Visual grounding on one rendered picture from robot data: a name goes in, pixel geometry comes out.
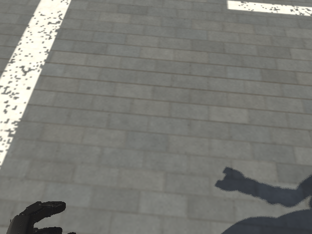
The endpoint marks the robot left hand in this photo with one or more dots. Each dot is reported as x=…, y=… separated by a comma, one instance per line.
x=24, y=222

